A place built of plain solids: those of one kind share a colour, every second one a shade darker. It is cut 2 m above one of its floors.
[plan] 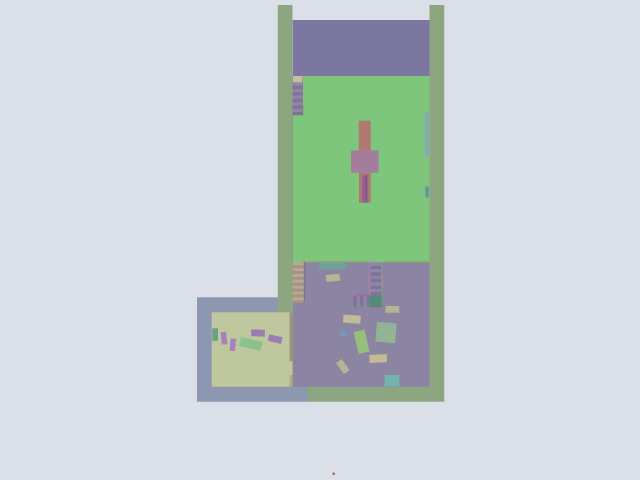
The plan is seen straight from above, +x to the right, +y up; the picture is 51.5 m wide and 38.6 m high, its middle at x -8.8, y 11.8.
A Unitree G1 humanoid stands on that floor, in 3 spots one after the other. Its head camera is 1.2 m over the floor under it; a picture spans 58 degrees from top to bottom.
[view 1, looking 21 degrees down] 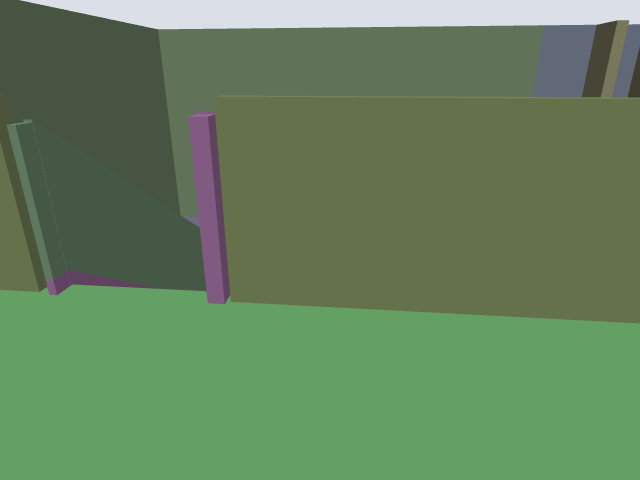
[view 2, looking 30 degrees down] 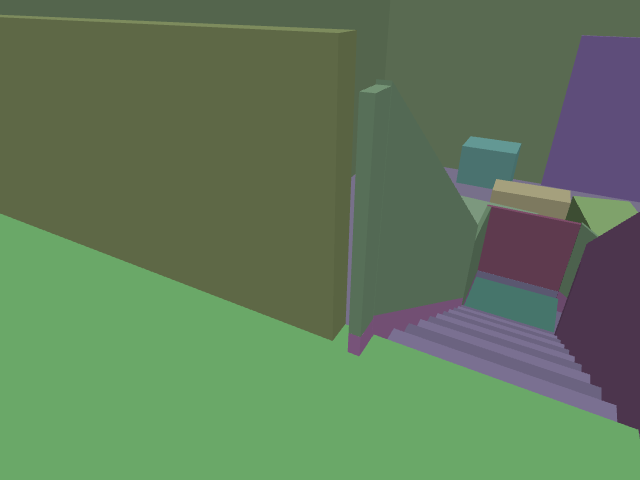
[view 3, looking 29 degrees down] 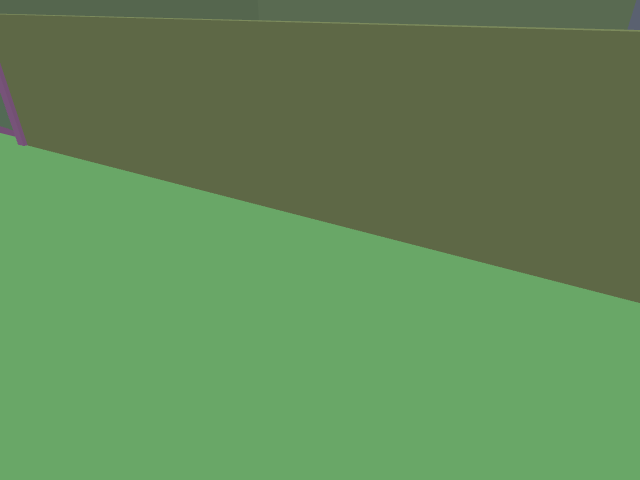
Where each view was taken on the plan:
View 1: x -5.60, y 12.20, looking -84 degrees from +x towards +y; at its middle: rail_saw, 2.24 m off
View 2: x -4.30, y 11.26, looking -61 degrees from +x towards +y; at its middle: rail_saw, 1.51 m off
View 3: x -9.25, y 12.20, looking -60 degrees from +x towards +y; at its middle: floor_saw_concrete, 2.48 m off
